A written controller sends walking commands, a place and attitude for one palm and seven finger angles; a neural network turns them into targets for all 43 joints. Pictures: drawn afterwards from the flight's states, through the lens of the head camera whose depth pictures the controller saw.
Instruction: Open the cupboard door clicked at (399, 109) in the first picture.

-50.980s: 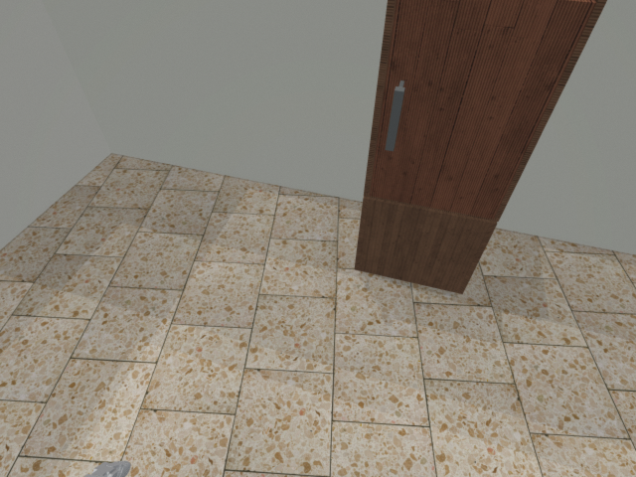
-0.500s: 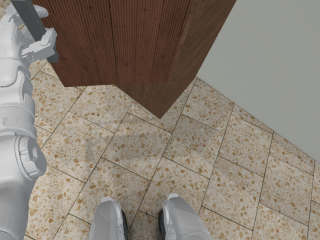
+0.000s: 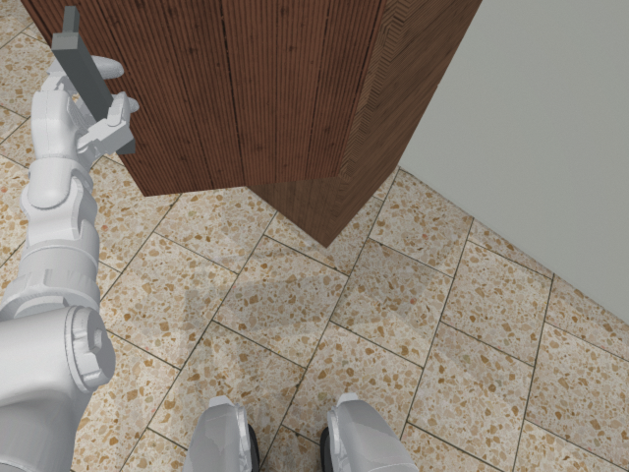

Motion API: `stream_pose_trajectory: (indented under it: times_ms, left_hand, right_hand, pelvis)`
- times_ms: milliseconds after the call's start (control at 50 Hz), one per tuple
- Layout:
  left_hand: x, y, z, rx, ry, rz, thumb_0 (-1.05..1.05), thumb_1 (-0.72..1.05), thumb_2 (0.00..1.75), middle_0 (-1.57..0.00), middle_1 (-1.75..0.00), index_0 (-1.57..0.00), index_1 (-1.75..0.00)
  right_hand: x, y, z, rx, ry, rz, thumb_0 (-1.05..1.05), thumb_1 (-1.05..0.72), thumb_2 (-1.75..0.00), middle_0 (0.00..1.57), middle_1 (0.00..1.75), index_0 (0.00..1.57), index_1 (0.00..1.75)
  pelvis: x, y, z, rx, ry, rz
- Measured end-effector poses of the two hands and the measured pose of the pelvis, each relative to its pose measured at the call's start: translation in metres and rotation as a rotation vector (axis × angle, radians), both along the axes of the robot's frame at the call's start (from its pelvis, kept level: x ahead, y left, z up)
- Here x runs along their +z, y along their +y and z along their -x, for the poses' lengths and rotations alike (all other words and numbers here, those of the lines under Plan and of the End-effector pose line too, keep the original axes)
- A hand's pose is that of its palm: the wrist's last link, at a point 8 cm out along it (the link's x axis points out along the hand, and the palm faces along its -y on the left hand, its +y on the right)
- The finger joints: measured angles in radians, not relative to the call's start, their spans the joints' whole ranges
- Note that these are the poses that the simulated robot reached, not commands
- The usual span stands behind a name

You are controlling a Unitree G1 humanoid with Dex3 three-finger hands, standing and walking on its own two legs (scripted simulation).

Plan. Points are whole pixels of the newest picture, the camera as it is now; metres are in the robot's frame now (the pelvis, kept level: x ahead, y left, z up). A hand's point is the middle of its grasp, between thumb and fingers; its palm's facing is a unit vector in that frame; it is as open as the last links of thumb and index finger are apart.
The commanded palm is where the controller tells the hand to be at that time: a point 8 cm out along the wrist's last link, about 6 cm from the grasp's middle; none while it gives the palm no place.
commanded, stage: pull the door open along its arc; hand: left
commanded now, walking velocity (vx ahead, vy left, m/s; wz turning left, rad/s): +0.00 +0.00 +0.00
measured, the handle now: (101, 88) +0.58 +0.21 +0.06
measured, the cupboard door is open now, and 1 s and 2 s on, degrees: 49 88 90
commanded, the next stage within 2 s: open thumb and fingers to let go in 0.64 s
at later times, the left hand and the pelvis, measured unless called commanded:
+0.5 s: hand (210, 255) +0.35 +0.08 +0.06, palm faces +0.34 -0.94 +0.02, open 6.4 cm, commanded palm +0.29 +0.16 +0.06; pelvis +0.01 -0.02 +0.02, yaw +2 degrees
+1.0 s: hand (242, 264) +0.34 +0.05 +0.06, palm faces +0.43 -0.90 -0.04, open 7.4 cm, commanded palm +0.29 +0.10 +0.06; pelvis +0.00 -0.06 +0.02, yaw +6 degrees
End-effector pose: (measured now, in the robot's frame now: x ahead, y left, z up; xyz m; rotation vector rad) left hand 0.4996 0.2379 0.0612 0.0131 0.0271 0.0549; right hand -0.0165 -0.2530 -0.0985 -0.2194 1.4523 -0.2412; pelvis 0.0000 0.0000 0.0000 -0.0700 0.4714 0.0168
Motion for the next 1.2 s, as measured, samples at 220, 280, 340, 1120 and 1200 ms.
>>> stream_pose_trajectory:
  times_ms: [220,280,340,1120,1200]
  left_hand:
    - [-0.001,-0.027,0.081,0.011,-0.012,0.032,0.00,0.69,0.72,-0.33,-1.33,-0.35,-1.35]
    - [-0.001,-0.046,0.110,0.092,-0.020,0.068,0.01,0.68,0.71,-0.33,-1.33,-0.35,-1.32]
    - [-0.001,-0.065,0.136,0.174,-0.025,0.083,0.01,0.67,0.71,-0.34,-1.33,-0.36,-1.32]
    - [0.002,-0.147,0.197,0.395,-0.018,0.003,0.01,0.13,0.57,-0.34,-1.26,-0.33,-1.27]
    - [0.001,-0.145,0.199,0.388,-0.021,-0.001,0.01,-0.12,0.46,-0.32,-1.24,-0.32,-1.24]
  right_hand:
    - [0.015,-0.001,-0.074,0.048,-0.203,-0.048,0.01,-0.90,-0.90,0.20,0.30,0.20,0.29]
    - [0.018,0.002,-0.104,0.097,-0.283,-0.068,0.01,-0.90,-0.90,0.20,0.30,0.20,0.29]
    - [0.021,0.007,-0.134,0.147,-0.360,-0.090,0.01,-0.90,-0.90,0.20,0.30,0.20,0.29]
    - [-0.002,-0.033,-0.156,0.244,-0.412,-0.102,0.01,-0.90,-0.90,0.20,0.30,0.19,0.29]
    - [0.000,-0.027,-0.157,0.245,-0.418,-0.105,0.01,-0.90,-0.90,0.20,0.30,0.19,0.29]
  pelvis:
    - [0.022,-0.001,-0.018,-0.001,-0.078,-0.023]
    - [0.026,-0.001,-0.020,-0.002,-0.102,-0.032]
    - [0.027,-0.004,-0.019,-0.001,-0.123,-0.042]
    - [0.023,-0.058,-0.004,0.059,-0.174,-0.107]
    - [0.023,-0.054,-0.004,0.056,-0.174,-0.104]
